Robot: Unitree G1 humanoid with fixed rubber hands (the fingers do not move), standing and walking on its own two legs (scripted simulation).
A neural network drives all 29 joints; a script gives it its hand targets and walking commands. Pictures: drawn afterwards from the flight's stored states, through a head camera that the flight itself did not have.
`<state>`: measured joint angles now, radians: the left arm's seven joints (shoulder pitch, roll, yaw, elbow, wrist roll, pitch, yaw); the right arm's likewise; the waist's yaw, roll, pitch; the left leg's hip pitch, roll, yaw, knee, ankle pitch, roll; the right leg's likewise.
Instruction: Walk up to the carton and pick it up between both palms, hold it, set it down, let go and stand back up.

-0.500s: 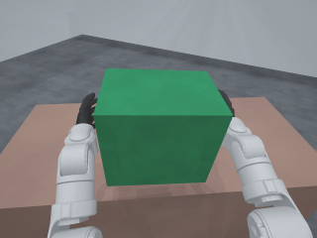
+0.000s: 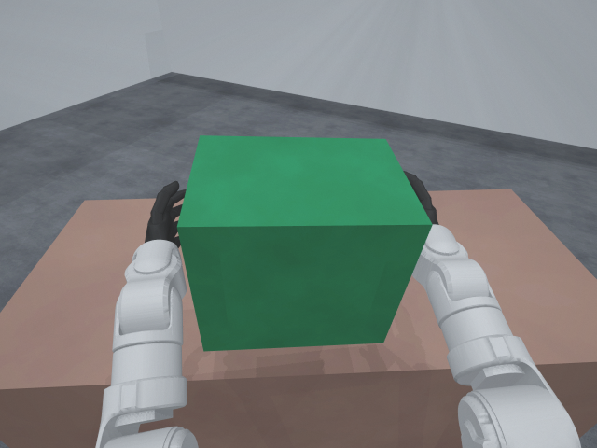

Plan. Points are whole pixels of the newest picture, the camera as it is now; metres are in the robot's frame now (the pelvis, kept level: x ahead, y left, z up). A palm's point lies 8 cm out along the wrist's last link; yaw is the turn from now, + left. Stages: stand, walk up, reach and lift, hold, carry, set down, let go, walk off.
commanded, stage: set down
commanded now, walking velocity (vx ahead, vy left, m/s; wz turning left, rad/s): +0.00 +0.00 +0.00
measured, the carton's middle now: (295, 243) +0.36 +0.02 +0.15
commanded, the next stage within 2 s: none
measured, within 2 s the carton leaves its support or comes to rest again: neither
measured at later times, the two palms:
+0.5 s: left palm (177, 263) +0.37 +0.18 +0.11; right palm (406, 247) +0.39 -0.16 +0.11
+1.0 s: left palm (176, 267) +0.38 +0.19 +0.09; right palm (396, 250) +0.41 -0.15 +0.09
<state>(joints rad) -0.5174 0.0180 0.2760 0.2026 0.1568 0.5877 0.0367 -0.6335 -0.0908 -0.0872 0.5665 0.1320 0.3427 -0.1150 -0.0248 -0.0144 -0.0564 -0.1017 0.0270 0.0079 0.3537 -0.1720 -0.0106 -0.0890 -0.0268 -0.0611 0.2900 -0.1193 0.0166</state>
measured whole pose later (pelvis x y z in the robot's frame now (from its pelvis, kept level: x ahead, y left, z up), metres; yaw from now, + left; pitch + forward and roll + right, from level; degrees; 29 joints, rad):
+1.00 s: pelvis +0.03 +0.00 +0.00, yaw +1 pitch +1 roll -1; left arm -0.47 0.03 0.22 0.45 0.12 0.27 0.06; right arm -0.56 -0.07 -0.11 0.76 0.05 0.03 -0.10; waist 0.02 -0.02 -0.04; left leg -0.17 0.04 -0.02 0.37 -0.21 -0.02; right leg -0.13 -0.01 -0.08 0.25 -0.14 0.01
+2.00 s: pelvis +0.04 +0.00 -0.01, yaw +0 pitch +15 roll -2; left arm -0.60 0.05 0.18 1.07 0.02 -0.26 0.13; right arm -0.68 -0.10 -0.23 1.15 -0.06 -0.30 -0.05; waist 0.04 0.01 -0.17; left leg -0.47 0.05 -0.01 0.42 -0.22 -0.03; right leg -0.43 -0.01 -0.08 0.30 -0.14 0.01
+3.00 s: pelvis +0.00 -0.01 -0.04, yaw -4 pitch +19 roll -1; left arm -0.91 0.22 -0.02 1.15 -0.37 -0.02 0.16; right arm -1.04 -0.37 0.07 1.31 0.45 0.00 0.00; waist 0.12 -0.01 -0.27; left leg -0.77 0.08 0.04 0.76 -0.32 -0.03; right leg -0.78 0.01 -0.01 0.70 -0.24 0.00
